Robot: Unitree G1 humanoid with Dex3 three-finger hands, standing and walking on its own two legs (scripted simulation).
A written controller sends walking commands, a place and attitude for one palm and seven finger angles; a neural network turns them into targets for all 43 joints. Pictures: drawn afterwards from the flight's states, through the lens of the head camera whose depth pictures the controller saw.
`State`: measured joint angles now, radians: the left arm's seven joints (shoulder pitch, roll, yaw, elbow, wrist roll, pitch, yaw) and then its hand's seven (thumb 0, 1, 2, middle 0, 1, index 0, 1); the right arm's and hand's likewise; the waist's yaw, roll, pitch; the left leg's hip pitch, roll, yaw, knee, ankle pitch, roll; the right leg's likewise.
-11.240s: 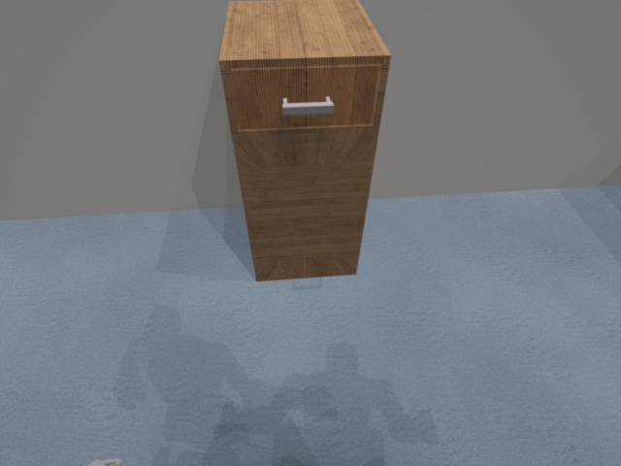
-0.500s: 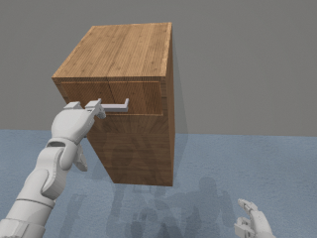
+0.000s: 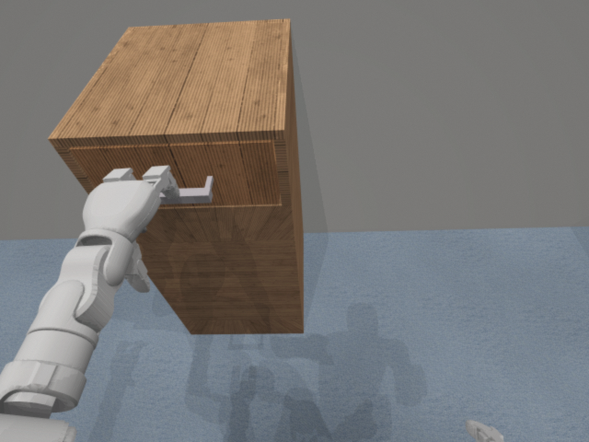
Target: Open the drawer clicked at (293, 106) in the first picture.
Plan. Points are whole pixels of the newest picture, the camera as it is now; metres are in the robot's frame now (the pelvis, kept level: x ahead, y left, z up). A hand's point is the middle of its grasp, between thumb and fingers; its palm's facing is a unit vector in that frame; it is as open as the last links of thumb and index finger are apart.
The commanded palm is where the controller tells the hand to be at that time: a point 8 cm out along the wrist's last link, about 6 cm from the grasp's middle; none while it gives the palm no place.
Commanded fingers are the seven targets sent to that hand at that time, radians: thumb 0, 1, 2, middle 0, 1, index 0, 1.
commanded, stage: move the hooked fingers above the handle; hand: left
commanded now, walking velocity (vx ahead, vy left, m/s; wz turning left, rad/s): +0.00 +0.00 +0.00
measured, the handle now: (179, 188) +0.53 +0.27 +0.01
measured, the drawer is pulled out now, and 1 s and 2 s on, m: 0.00 0.00 0.00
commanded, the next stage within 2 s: lower the fingers behind the handle in 1.50 s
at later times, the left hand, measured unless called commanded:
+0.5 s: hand (160, 204) +0.43 +0.25 +0.07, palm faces -0.04 -0.03 -1.00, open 13.8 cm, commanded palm +0.42 +0.25 +0.13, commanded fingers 0.00 -0.50 0.30 -0.30 -1.20 -0.30 -1.20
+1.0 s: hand (172, 192) +0.47 +0.25 +0.06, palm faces -0.04 -0.03 -1.00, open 13.8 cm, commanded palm +0.45 +0.26 +0.12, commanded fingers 0.00 -0.50 0.30 -0.30 -1.20 -0.30 -1.20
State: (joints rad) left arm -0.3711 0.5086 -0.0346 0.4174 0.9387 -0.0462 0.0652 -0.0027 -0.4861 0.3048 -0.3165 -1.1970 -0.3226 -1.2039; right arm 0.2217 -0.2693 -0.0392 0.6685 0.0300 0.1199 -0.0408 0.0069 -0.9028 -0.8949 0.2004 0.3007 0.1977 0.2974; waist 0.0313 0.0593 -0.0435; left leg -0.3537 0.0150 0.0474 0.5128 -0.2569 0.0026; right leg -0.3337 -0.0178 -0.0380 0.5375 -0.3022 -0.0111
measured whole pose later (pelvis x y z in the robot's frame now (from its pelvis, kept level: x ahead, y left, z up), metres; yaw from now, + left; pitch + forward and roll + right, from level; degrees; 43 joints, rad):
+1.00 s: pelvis +0.01 +0.00 -0.01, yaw -1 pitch +14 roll +0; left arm -0.72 0.54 0.00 0.91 1.04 -0.10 0.18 0.00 -0.48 0.30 -0.32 -1.20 -0.32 -1.20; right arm 0.34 -0.27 -0.07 0.70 0.01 0.15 -0.03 0.00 -0.90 -0.89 0.20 0.30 0.20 0.30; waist -0.07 0.05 -0.12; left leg -0.56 0.03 0.06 0.64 -0.32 0.01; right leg -0.54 0.00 -0.02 0.63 -0.34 -0.01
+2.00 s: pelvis +0.01 +0.00 -0.02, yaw -1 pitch +16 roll +0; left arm -0.71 0.53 0.01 0.95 1.06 -0.12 0.24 0.00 -0.49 0.30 -0.32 -1.20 -0.32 -1.20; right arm 0.33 -0.26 -0.07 0.71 0.00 0.14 -0.03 0.00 -0.90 -0.89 0.20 0.30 0.20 0.30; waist -0.07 0.04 -0.12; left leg -0.62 0.03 0.05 0.68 -0.33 0.01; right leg -0.58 0.00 -0.03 0.66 -0.35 -0.01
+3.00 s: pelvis +0.00 +0.01 -0.03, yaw -2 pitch +20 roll -1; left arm -0.75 0.55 0.03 1.06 1.09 -0.11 0.30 0.00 -0.48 0.30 -0.29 -1.20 -0.32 -1.20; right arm 0.35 -0.26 -0.05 0.71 -0.01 0.14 -0.02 0.00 -0.90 -0.89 0.20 0.30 0.20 0.30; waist -0.10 0.04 -0.16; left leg -0.78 0.04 0.05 0.81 -0.38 0.02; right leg -0.74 0.00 -0.02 0.78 -0.39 0.00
